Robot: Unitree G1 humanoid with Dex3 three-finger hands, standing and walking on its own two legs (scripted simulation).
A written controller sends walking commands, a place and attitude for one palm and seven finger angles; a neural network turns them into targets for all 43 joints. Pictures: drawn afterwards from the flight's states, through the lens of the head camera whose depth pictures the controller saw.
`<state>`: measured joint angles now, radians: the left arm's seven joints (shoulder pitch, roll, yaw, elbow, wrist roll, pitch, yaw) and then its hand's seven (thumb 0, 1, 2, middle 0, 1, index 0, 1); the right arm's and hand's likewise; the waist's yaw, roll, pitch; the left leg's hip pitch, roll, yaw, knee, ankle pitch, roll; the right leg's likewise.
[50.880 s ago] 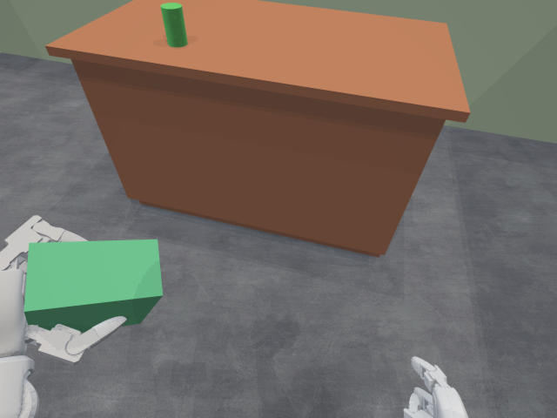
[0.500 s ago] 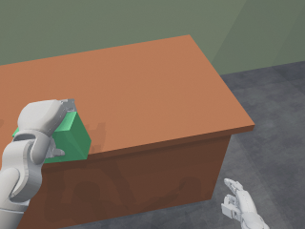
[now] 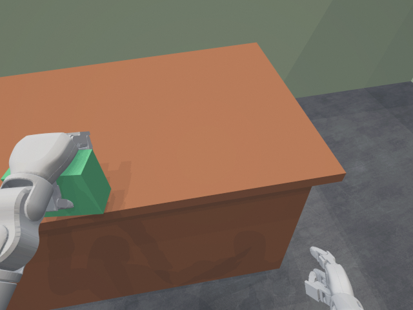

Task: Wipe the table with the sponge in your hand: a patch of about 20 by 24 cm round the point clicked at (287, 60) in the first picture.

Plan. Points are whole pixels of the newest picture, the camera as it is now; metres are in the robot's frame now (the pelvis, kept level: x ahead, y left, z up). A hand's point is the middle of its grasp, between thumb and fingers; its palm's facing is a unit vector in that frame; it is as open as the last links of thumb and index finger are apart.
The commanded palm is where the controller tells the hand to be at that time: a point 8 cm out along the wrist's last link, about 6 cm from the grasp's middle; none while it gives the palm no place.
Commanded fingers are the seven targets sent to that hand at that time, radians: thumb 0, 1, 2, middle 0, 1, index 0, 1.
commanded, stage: move the sponge above the wiping area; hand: left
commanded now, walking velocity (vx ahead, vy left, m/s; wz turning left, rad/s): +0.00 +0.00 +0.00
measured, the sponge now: (67, 190) +0.26 +0.32 +0.11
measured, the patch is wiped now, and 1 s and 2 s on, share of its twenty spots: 0.00 0.00 0.00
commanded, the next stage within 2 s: none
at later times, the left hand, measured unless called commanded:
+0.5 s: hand (58, 172) +0.27 +0.34 +0.14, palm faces -0.02 +0.02 -1.00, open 10.5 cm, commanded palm +0.25 +0.34 +0.22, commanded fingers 0.00 0.10 1.30 -1.20 -1.60 -1.20 -1.60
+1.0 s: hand (59, 161) +0.29 +0.34 +0.15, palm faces +0.00 +0.04 -1.00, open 10.5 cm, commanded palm +0.26 +0.35 +0.22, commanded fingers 0.00 0.10 1.30 -1.20 -1.60 -1.20 -1.60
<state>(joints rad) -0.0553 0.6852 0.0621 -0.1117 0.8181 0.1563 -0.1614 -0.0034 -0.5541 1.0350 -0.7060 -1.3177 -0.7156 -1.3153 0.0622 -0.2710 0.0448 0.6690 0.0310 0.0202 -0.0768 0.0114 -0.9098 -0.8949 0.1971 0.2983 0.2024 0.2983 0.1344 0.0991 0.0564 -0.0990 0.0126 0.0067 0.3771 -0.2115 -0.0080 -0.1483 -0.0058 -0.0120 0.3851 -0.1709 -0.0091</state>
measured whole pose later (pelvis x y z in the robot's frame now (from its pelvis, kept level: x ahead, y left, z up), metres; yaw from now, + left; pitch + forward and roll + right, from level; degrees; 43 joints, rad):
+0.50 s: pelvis +0.00 +0.00 +0.00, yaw +0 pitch -3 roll +0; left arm -0.15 0.69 0.07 0.08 0.86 0.10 -0.14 0.00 -0.55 1.04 -0.71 -1.32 -0.72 -1.32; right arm 0.08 -0.27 0.04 0.69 0.04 0.02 -0.09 0.01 -0.91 -0.89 0.20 0.30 0.20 0.30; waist 0.13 0.08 0.06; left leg -0.13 0.01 0.00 0.39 -0.21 -0.01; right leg -0.17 -0.01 -0.02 0.39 -0.16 -0.01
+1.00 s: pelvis +0.01 +0.00 +0.00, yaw +0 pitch -2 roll +0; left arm -0.17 0.69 0.11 0.12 0.86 0.08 -0.12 0.00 -0.55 1.04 -0.70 -1.32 -0.71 -1.32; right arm 0.10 -0.28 0.02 0.69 0.04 0.04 -0.09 0.01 -0.91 -0.89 0.20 0.30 0.20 0.30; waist 0.11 0.09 0.05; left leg -0.14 0.01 0.01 0.39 -0.22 0.00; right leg -0.19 -0.01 -0.01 0.39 -0.18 0.00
